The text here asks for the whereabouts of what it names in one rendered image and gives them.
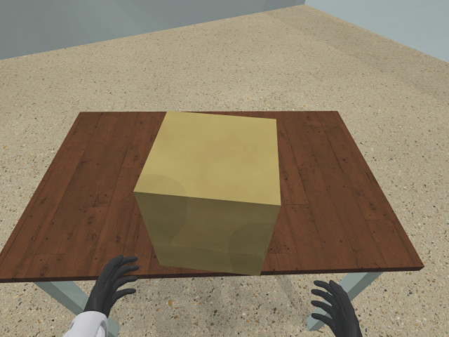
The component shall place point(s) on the robot left hand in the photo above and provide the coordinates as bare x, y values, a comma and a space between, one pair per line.
104, 295

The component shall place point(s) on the robot right hand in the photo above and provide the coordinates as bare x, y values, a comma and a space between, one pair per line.
344, 322

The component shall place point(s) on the left robot forearm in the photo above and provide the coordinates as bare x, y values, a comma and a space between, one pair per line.
88, 324

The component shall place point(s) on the table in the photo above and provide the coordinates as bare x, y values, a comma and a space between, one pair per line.
334, 216

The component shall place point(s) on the carton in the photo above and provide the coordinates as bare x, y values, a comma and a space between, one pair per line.
209, 192

